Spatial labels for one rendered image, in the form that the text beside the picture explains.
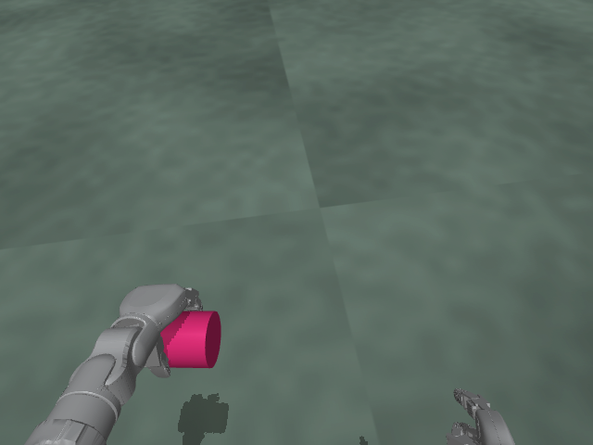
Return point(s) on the can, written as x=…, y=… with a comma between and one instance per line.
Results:
x=193, y=339

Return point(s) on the left robot arm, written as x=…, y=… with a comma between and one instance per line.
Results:
x=90, y=405

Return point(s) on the right robot hand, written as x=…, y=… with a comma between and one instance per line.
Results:
x=491, y=428

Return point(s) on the left robot hand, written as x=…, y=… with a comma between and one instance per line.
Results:
x=162, y=304

